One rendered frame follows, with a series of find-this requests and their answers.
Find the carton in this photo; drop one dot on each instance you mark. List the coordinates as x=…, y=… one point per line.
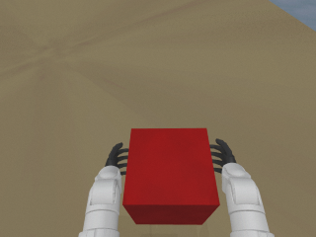
x=169, y=177

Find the robot left hand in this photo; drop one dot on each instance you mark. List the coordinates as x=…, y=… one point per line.
x=114, y=159

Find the robot right forearm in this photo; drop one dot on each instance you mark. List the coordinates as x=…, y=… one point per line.
x=244, y=203

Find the robot left forearm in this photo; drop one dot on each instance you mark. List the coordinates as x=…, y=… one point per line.
x=102, y=210

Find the robot right hand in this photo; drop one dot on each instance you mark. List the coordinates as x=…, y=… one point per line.
x=226, y=154

